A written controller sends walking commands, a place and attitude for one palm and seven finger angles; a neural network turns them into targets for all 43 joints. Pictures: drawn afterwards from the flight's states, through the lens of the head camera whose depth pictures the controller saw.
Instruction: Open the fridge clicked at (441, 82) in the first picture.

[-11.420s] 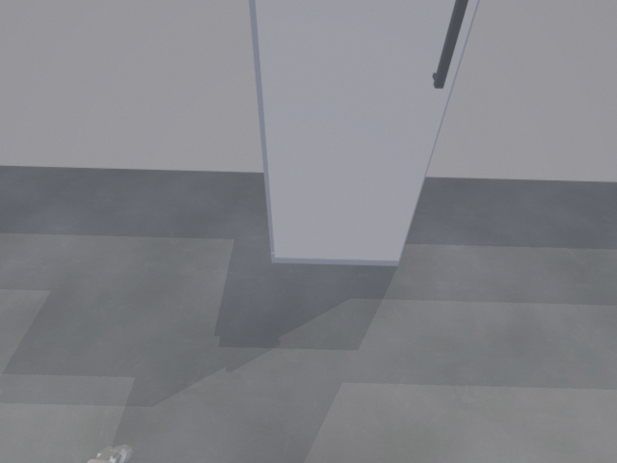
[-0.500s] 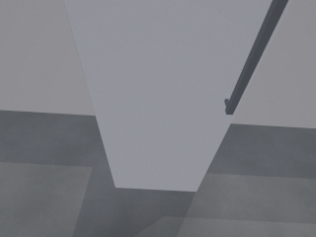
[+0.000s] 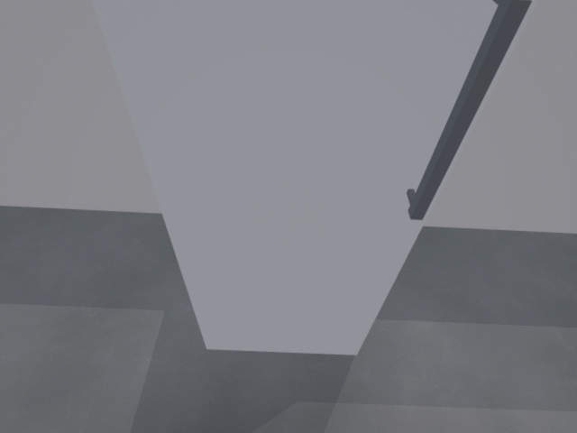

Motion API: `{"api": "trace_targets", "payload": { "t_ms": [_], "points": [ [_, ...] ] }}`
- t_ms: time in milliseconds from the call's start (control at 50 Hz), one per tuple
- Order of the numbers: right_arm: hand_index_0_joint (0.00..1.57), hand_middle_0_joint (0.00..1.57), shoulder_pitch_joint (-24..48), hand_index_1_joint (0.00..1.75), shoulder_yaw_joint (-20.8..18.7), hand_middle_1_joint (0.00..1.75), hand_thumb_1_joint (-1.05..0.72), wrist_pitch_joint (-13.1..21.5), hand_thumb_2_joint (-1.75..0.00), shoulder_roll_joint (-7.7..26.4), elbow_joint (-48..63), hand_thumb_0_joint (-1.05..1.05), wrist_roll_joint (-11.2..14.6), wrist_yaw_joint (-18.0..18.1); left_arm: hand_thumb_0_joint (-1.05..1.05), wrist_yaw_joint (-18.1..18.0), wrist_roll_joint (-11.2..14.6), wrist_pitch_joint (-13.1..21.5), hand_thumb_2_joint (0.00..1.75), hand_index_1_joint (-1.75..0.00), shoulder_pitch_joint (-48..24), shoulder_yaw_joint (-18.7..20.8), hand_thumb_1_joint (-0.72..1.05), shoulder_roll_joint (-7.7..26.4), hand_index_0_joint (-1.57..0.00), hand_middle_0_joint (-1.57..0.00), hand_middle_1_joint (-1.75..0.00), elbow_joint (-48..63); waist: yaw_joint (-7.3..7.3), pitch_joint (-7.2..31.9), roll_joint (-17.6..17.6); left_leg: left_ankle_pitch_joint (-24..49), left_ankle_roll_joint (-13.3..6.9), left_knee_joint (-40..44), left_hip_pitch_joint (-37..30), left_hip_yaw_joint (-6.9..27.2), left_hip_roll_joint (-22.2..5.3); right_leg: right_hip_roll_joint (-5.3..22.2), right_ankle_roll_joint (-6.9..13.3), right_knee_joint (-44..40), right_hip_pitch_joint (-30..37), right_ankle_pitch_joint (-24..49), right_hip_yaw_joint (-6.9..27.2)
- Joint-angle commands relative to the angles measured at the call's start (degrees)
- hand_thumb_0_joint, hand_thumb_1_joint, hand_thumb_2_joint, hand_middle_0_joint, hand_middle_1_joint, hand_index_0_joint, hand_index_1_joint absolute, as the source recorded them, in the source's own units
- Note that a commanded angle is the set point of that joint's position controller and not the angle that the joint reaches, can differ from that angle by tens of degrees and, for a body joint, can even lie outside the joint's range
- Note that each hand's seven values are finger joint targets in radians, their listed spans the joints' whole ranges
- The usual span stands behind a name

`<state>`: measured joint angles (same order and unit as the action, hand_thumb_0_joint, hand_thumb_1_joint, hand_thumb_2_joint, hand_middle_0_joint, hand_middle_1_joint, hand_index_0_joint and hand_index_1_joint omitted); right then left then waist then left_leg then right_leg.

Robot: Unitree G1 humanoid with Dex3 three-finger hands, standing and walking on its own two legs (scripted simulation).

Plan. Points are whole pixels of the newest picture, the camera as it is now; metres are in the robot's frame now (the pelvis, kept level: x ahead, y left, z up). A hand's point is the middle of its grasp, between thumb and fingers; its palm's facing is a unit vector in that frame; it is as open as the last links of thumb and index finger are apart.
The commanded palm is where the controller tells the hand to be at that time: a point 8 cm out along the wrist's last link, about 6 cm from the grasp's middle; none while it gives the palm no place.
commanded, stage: come to a stop and stand still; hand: right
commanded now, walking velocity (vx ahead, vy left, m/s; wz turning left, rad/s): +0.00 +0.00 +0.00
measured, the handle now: (448, 125) +0.46 -0.18 +0.22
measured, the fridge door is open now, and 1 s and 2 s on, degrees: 0 0 0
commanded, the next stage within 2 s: look again from close up in 0.10 s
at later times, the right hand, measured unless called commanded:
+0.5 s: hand out of the picture +0.03 -0.18 -0.17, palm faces +0.03 +0.98 -0.22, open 7.4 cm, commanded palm none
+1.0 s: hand out of the picture +0.02 -0.17 -0.17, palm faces +0.04 +0.98 -0.21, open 7.4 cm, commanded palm none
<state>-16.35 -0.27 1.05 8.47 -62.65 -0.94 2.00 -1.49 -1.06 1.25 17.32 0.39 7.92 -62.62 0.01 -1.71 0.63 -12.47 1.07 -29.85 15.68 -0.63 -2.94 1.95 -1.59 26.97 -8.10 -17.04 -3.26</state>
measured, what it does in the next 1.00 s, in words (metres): stands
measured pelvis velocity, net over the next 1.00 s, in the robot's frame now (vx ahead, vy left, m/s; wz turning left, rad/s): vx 0.01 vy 0.00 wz -0.01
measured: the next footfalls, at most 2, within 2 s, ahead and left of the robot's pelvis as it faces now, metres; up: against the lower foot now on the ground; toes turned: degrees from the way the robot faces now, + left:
none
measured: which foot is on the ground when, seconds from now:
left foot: down 0.00-1.00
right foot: down 0.00-1.00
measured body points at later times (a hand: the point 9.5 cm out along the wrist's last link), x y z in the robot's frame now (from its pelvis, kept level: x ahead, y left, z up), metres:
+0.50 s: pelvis +0.01 +0.00 +0.00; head +0.02 +0.01 +0.45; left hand +0.00 +0.22 -0.16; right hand +0.03 -0.23 -0.15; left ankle +0.04 +0.13 -0.74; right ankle -0.03 -0.14 -0.74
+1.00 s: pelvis +0.01 +0.00 +0.00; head +0.03 +0.01 +0.45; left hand +0.00 +0.22 -0.16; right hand +0.02 -0.22 -0.15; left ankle +0.04 +0.13 -0.74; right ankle -0.03 -0.14 -0.74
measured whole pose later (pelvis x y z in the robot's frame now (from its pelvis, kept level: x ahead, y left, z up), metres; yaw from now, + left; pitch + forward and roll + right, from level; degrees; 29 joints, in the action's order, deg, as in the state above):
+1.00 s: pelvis +0.01 +0.00 +0.00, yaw -1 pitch -2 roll -1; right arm -15.2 -0.4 1.0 8.9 -63.7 -0.9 1.8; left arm -1.7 -1.1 1.3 16.7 0.3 7.8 -65.2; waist -0.1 -2.8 -0.1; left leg -13.1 0.7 -28.6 13.9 -1.6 -2.5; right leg 2.4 -2.1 25.2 -6.5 -17.2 -2.5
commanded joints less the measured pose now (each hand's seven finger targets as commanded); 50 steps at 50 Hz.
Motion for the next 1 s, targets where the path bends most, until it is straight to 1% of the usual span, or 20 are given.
{"api": "trace_targets", "payload": {
  "t_ms": [0,40,120,140,160,180,220,260,280,320,340,460,520,580,600,660,740,840,900,980],
  "points": [
    [0.20,0.20,-2.79,0.30,-1.50,0.30,-0.90,0.80,-0.90,6.31,2.37,0.00,-0.05,0.03,0.00,0.03,0.23,0.39,0.90,-0.30,4.78,1.04,0.90,5.20,-0.20,-0.20,-0.30,0.98,0.27,-3.14,-1.52,3.57,-2.72,6.17,-1.73,3.85,-3.14,3.21,2.44,-5.98,-4.80,5.04,2.78],
    [0.20,0.20,-2.51,0.30,-1.61,0.30,-0.90,0.95,-0.90,6.80,2.34,0.00,0.03,-0.02,0.00,0.00,0.19,0.54,0.90,-0.30,4.62,1.08,0.90,5.58,-0.20,-0.20,-0.30,0.94,0.28,-1.61,-1.78,6.27,-2.81,5.50,-2.76,3.71,-3.19,3.35,2.47,-5.66,-3.73,6.91,2.78],
    [0.20,0.20,-2.15,0.30,-1.70,0.30,-0.90,0.95,-0.90,7.23,2.32,0.00,0.00,-0.06,0.00,-0.05,0.24,0.64,0.90,-0.30,3.85,1.08,0.90,5.89,-0.20,-0.20,-0.30,0.67,0.06,-1.22,-0.71,7.99,-2.88,5.18,-3.91,3.32,-3.52,3.43,2.35,-5.66,-3.74,7.84,2.60],
    [0.20,0.20,-2.11,0.30,-1.67,0.30,-0.90,0.92,-0.90,7.38,2.32,0.00,0.06,-0.08,0.00,-0.07,0.22,0.56,0.90,-0.30,3.58,1.05,0.90,5.98,-0.20,-0.20,-0.30,0.67,0.06,-1.29,-1.31,7.42,-2.90,5.37,-3.64,3.63,-3.38,3.40,2.27,-5.59,-3.65,7.11,2.57],
    [0.20,0.20,-2.05,0.30,-1.57,0.30,-0.90,0.83,-0.90,7.00,2.27,0.00,0.00,-0.07,0.00,-0.08,0.26,0.54,0.90,-0.30,3.72,1.02,0.90,5.70,-0.20,-0.20,-0.30,0.65,0.10,-1.69,-0.65,7.22,-2.87,5.47,-3.49,3.33,-3.27,3.56,2.28,-5.95,-3.56,7.16,2.58],
    [0.20,0.20,-1.76,0.30,-1.61,0.30,-0.90,0.83,-0.90,7.29,2.32,0.00,0.00,-0.06,0.00,-0.07,0.25,0.50,0.90,-0.30,3.64,1.02,0.90,5.91,-0.20,-0.20,-0.30,0.59,0.04,-2.16,-0.96,7.01,-2.83,5.50,-3.46,3.36,-3.30,3.43,2.27,-5.84,-4.03,7.01,2.69],
    [0.20,0.20,-1.75,0.30,-1.72,0.30,-0.90,0.90,-0.90,7.57,2.27,0.00,0.02,-0.10,0.00,-0.06,0.19,0.56,0.90,-0.30,3.58,1.00,0.90,6.03,-0.20,-0.20,-0.30,0.30,-0.04,-1.57,-0.41,7.99,-2.97,5.43,-4.06,3.39,-3.55,3.40,2.21,-5.65,-3.77,7.74,2.45],
    [0.20,0.20,-1.76,0.30,-1.58,0.30,-0.90,0.88,-0.90,7.38,2.08,0.00,0.02,-0.08,0.00,-0.07,0.25,0.48,0.90,-0.30,3.53,1.02,0.90,5.67,-0.20,-0.20,-0.30,0.22,-0.01,-1.52,-1.67,8.28,-2.96,5.61,-4.05,3.22,-3.50,3.45,2.20,-5.63,-3.26,7.83,2.48],
    [0.20,0.20,-1.63,0.30,-1.60,0.30,-0.90,0.85,-0.90,7.33,2.10,0.00,0.03,-0.10,0.00,-0.09,0.20,0.47,0.90,-0.30,3.48,1.05,0.90,5.99,-0.20,-0.20,-0.30,0.06,0.04,-1.62,-0.86,7.91,-2.91,5.62,-3.83,3.29,-3.44,3.40,2.15,-5.51,-3.35,7.68,2.47],
    [0.20,0.20,-1.39,0.30,-1.69,0.30,-0.90,0.79,-0.90,7.72,2.16,0.00,0.04,-0.14,0.00,-0.03,0.16,0.43,0.90,-0.30,3.45,0.98,0.90,5.95,-0.20,-0.20,-0.30,0.00,-0.09,-2.29,-0.92,6.42,-2.94,6.07,-3.75,3.39,-3.61,3.25,2.11,-5.75,-4.02,6.83,2.48],
    [0.20,0.20,-1.35,0.30,-1.66,0.30,-0.90,0.77,-0.90,7.80,2.09,0.00,0.08,-0.15,0.00,-0.03,0.17,0.35,0.90,-0.30,3.34,0.94,0.90,5.92,-0.20,-0.20,-0.30,-0.05,-0.06,-2.39,-1.82,5.46,-2.97,6.45,-3.53,3.52,-3.65,3.23,2.12,-5.68,-4.01,6.25,2.50],
    [0.20,0.20,-1.03,0.30,-1.56,0.30,-0.90,0.57,-0.90,7.29,2.21,0.00,0.06,-0.11,0.00,-0.05,0.16,0.42,0.90,-0.30,3.60,0.90,0.90,5.66,-0.20,-0.20,-0.30,-0.50,-0.18,-2.83,0.40,5.05,-2.80,6.16,-3.76,2.81,-3.06,3.72,2.18,-6.79,-4.06,6.68,2.93],
    [0.20,0.20,-0.95,0.30,-1.65,0.30,-0.90,0.60,-0.90,7.33,2.13,0.00,0.08,-0.14,0.00,-0.09,0.13,0.50,0.90,-0.30,3.65,0.86,0.90,5.91,-0.20,-0.20,-0.30,-0.62,-0.06,-2.53,-0.79,5.75,-2.79,5.91,-3.90,2.80,-3.09,3.71,2.20,-6.66,-3.98,7.20,3.03],
    [0.20,0.20,-1.12,0.30,-1.64,0.30,-0.90,0.61,-0.90,7.21,2.06,0.00,0.05,-0.11,0.00,-0.12,0.18,0.53,0.90,-0.30,3.70,0.85,0.90,5.83,-0.20,-0.20,-0.30,-0.80,-0.29,-2.31,-0.22,6.35,-2.69,5.98,-4.47,2.59,-3.14,3.75,2.18,-6.66,-3.99,7.57,2.90],
    [0.20,0.20,-1.27,0.30,-1.65,0.30,-0.90,0.69,-0.90,7.29,2.00,0.00,0.07,-0.10,0.00,-0.10,0.17,0.53,0.90,-0.30,3.65,0.89,0.90,5.73,-0.20,-0.20,-0.30,-0.74,-0.22,-2.05,-1.04,6.79,-2.77,5.97,-4.38,2.71,-3.23,3.63,2.19,-6.49,-3.70,7.73,2.87],
    [0.20,0.20,-1.18,0.30,-1.52,0.30,-0.90,0.61,-0.90,6.99,1.91,0.00,0.05,-0.08,0.00,-0.12,0.21,0.47,0.90,-0.30,3.90,0.88,0.90,5.33,-0.20,-0.20,-0.30,-0.90,-0.20,-2.48,-1.42,6.18,-2.75,6.20,-4.37,2.48,-3.15,3.72,2.20,-6.89,-3.78,7.38,2.96],
    [0.20,0.20,-1.33,0.30,-1.63,0.30,-0.90,0.56,-0.90,6.97,1.77,0.00,0.10,-0.11,0.00,-0.15,0.12,0.46,0.90,-0.30,3.82,0.87,0.90,5.41,-0.20,-0.20,-0.30,-1.07,-0.18,-2.91,-0.54,4.99,-2.75,6.46,-3.77,2.64,-3.15,3.58,2.17,-6.84,-3.89,6.91,2.92],
    [0.20,0.20,-1.64,0.30,-1.60,0.30,-0.90,0.62,-0.90,6.75,1.41,0.00,0.08,-0.10,0.00,-0.20,0.15,0.52,0.90,-0.30,3.81,0.83,0.90,5.28,-0.20,-0.20,-0.30,-1.23,-0.17,-2.25,-0.90,6.30,-2.72,6.21,-4.01,2.44,-3.19,3.69,2.19,-6.71,-3.34,7.86,2.87],
    [0.20,0.20,-1.85,0.30,-1.64,0.30,-0.90,0.71,-0.90,6.88,1.37,0.00,0.07,-0.05,0.00,-0.23,0.20,0.66,0.90,-0.30,3.96,0.87,0.90,5.32,-0.20,-0.20,-0.30,-1.35,-0.21,-1.16,-0.35,8.46,-2.73,5.64,-4.85,2.29,-3.24,3.78,2.15,-6.38,-2.75,9.42,2.76],
    [0.20,0.20,-1.84,0.30,-1.55,0.30,-0.90,0.64,-0.90,6.58,1.15,0.00,0.03,-0.04,0.00,-0.27,0.22,0.47,0.90,-0.30,3.91,0.82,0.90,5.03,-0.20,-0.20,-0.30,-1.47,-0.21,-2.85,-0.98,7.18,-2.68,6.37,-4.18,2.45,-3.20,3.59,2.00,-6.59,-3.56,8.02,2.74]
  ]
}}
